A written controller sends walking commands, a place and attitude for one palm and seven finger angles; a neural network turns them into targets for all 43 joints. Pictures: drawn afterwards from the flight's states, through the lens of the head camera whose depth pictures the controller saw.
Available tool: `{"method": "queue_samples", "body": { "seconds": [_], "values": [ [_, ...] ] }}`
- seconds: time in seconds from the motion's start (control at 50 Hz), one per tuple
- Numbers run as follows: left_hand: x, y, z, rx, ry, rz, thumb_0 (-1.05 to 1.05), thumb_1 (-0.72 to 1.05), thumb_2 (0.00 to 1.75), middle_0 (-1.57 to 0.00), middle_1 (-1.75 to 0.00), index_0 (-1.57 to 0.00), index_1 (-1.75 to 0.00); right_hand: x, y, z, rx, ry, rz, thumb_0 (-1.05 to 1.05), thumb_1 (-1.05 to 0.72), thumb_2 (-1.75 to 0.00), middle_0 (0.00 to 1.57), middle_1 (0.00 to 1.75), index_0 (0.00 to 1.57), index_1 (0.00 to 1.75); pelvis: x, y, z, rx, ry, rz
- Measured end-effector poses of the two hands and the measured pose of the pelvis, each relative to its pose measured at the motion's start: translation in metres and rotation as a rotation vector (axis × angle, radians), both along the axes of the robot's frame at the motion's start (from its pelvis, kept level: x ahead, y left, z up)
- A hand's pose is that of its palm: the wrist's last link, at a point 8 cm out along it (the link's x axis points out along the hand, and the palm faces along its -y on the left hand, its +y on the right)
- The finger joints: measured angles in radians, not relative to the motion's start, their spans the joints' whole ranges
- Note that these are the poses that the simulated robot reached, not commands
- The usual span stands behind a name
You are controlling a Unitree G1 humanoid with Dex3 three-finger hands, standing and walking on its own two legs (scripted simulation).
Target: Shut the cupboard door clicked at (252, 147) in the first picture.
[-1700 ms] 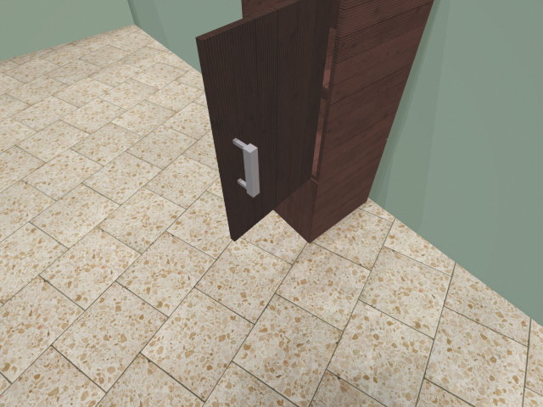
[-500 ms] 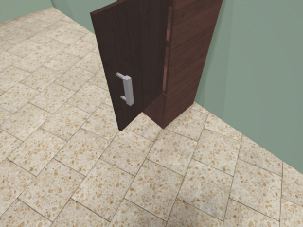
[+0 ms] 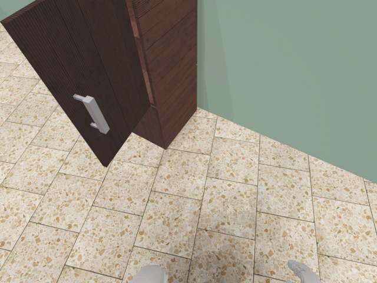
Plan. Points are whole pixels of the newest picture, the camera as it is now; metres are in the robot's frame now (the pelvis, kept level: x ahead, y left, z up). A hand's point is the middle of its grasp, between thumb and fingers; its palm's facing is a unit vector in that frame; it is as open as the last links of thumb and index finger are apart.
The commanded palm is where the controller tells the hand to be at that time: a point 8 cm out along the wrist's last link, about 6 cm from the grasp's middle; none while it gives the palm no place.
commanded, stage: walk around to get in front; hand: left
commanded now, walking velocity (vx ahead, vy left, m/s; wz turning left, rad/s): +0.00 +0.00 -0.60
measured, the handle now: (91, 114) +0.54 +0.36 -0.06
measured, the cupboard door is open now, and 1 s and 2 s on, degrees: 98 98 98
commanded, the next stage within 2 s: none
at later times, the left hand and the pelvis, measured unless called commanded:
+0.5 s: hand (117, 267) +0.15 +0.20 -0.17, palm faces -0.28 -0.92 -0.26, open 7.4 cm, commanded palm none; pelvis +0.00 +0.01 -0.01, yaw -18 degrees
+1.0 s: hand (163, 242) +0.22 +0.10 -0.17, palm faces -0.57 -0.80 -0.20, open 7.4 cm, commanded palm none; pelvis +0.01 -0.01 -0.01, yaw -36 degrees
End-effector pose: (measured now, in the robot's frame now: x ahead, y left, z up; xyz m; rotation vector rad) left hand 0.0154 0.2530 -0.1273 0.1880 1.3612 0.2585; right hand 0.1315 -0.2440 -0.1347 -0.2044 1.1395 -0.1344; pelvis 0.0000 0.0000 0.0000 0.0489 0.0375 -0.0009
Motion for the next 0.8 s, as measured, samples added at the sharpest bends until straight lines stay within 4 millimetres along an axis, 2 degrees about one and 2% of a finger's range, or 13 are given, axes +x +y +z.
{"method": "queue_samples", "body": {
  "seconds": [0.1,0.18,0.24,0.34,0.44,0.52,0.58,0.64,0.72,0.8],
  "values": [
    [0.015,0.008,-0.005,-0.014,-0.021,-0.049,0.0,0.91,0.89,-0.21,-0.3,-0.2,-0.3,0.005,0.006,0.01,-0.009,-0.057,-0.034,0.0,-0.91,-0.9,0.2,0.3,0.2,0.29,-0.002,0.008,-0.001,-0.01,0.001,-0.059],
    [0.032,0.021,-0.013,-0.028,-0.035,-0.098,0.0,0.91,0.89,-0.21,-0.3,-0.2,-0.3,-0.004,0.013,0.016,-0.029,-0.085,-0.073,0.0,-0.91,-0.9,0.2,0.3,0.2,0.29,-0.003,0.02,-0.004,-0.025,0.006,-0.103],
    [0.05,0.032,-0.023,-0.042,-0.056,-0.135,0.0,0.91,0.89,-0.2,-0.3,-0.2,-0.3,-0.025,0.014,0.014,-0.066,-0.087,-0.101,0.0,-0.9,-0.9,0.2,0.3,0.2,0.3,-0.004,0.03,-0.011,-0.055,0.007,-0.118],
    [0.089,0.035,-0.016,-0.049,-0.105,-0.218,0.0,0.91,0.9,-0.2,-0.3,-0.2,-0.3,-0.078,0.012,0.017,-0.089,0.025,-0.144,0.0,-0.9,-0.9,0.2,0.3,0.21,0.3,-0.006,0.029,-0.004,-0.066,-0.003,-0.183],
    [0.124,0.017,-0.008,-0.044,-0.12,-0.334,0.0,0.91,0.9,-0.2,-0.3,-0.2,-0.3,-0.128,0.002,0.008,-0.07,0.097,-0.247,0.0,-0.9,-0.9,0.2,0.3,0.21,0.3,-0.005,0.021,-0.005,-0.084,-0.002,-0.264],
    [0.151,-0.01,-0.013,-0.024,-0.151,-0.44,0.0,0.91,0.9,-0.2,-0.3,-0.2,-0.3,-0.166,-0.016,-0.013,-0.04,0.132,-0.347,0.0,-0.9,-0.9,0.2,0.3,0.21,0.3,-0.004,0.003,-0.02,-0.06,0.0,-0.319],
    [0.159,-0.029,-0.013,-0.012,-0.158,-0.491,0.0,0.91,0.9,-0.2,-0.3,-0.2,-0.3,-0.186,-0.028,-0.02,-0.04,0.169,-0.416,0.0,-0.9,-0.9,0.2,0.3,0.21,0.3,-0.007,0.0,-0.023,-0.066,-0.007,-0.358],
    [0.162,-0.043,-0.012,-0.02,-0.138,-0.527,0.0,0.91,0.9,-0.2,-0.3,-0.2,-0.3,-0.193,-0.032,-0.011,-0.046,0.167,-0.463,0.01,-0.9,-0.9,0.2,0.3,0.2,0.29,-0.006,-0.002,-0.016,-0.053,-0.007,-0.399],
    [0.169,-0.058,-0.016,-0.054,-0.116,-0.578,0.0,0.91,0.9,-0.2,-0.3,-0.2,-0.3,-0.19,-0.031,0.003,-0.06,0.114,-0.514,0.01,-0.91,-0.9,0.2,0.3,0.2,0.29,-0.002,-0.001,-0.011,-0.037,-0.006,-0.459],
    [0.184,-0.067,-0.03,-0.098,-0.107,-0.619,0.0,0.91,0.89,-0.2,-0.3,-0.2,-0.3,-0.188,-0.022,0.005,-0.089,0.053,-0.558,0.0,-0.91,-0.9,0.2,0.3,0.2,0.29,0.007,0.007,-0.018,-0.059,0.006,-0.509]
  ]
}}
